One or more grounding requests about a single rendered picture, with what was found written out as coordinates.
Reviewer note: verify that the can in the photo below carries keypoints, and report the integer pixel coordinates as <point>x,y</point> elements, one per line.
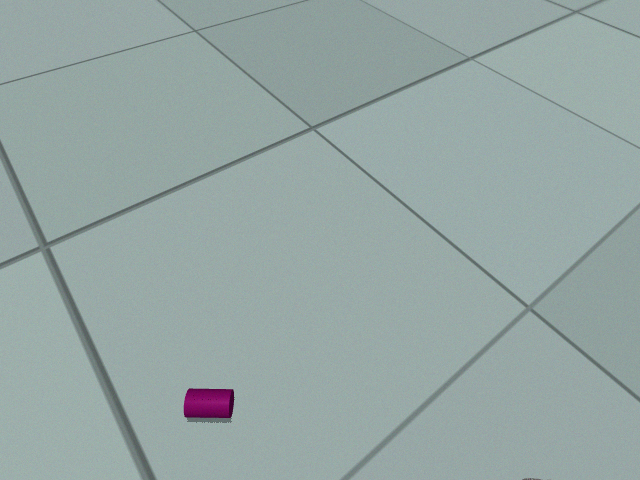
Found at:
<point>209,403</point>

